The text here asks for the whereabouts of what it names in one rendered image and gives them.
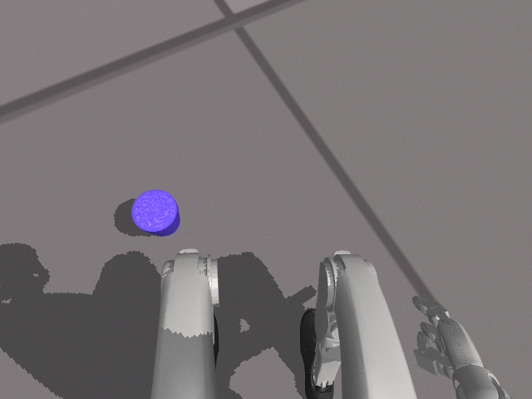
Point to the right robot arm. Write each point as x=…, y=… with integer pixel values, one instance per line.
x=475, y=382

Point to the right robot hand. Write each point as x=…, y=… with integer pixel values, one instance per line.
x=454, y=344

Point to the cup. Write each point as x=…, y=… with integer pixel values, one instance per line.
x=156, y=212

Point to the right robot foot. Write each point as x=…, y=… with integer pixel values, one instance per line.
x=308, y=342

